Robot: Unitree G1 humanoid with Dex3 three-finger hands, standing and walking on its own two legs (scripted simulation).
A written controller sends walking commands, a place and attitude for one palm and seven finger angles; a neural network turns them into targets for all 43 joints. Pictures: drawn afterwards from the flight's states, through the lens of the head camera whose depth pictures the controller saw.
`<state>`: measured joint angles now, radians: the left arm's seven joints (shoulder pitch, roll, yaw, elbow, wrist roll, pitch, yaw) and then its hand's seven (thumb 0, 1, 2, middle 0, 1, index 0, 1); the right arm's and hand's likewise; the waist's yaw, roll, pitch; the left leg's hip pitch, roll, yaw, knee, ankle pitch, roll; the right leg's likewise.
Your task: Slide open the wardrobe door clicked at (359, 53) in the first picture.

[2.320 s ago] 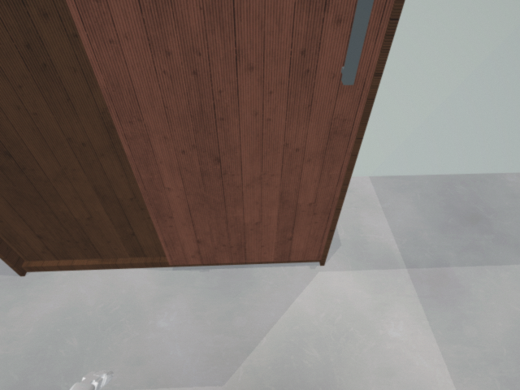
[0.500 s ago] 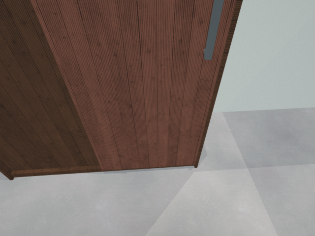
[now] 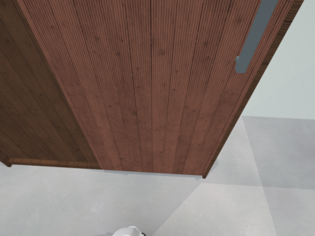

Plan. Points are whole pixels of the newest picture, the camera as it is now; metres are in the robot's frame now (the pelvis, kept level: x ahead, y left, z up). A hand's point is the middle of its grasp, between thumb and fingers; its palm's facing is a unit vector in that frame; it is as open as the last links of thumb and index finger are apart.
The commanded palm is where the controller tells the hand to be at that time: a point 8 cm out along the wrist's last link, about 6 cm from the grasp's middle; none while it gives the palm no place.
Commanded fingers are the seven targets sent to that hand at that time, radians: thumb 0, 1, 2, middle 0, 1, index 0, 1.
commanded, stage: come to a stop and stand still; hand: right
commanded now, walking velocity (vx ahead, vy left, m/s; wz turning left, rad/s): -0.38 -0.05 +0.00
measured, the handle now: (257, 19) +0.55 -0.17 +0.28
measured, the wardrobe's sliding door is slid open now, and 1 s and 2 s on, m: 0.00 0.00 0.00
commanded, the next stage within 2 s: look again from close up in 1.76 s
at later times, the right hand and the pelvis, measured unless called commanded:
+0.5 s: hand out of the picture +0.08 -0.25 -0.17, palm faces +0.09 +0.98 -0.19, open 7.3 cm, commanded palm none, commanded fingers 0.00 -0.90 -0.90 0.20 0.30 0.20 0.30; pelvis +0.04 -0.06 +0.02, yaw +0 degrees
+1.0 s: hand out of the picture +0.00 -0.17 -0.14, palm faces +0.03 +0.98 -0.20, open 7.4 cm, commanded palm none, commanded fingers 0.00 -0.90 -0.90 0.20 0.30 0.20 0.30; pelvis -0.02 +0.00 +0.02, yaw +1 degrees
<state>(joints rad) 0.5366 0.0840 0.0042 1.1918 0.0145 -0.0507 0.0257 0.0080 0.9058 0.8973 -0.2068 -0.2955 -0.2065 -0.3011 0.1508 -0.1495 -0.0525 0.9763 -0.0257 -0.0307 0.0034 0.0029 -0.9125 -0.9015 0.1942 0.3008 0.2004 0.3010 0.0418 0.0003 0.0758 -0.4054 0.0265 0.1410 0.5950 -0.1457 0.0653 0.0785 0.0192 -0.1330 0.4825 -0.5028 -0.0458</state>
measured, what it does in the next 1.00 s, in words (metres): steps on the spot: right foot, then left foot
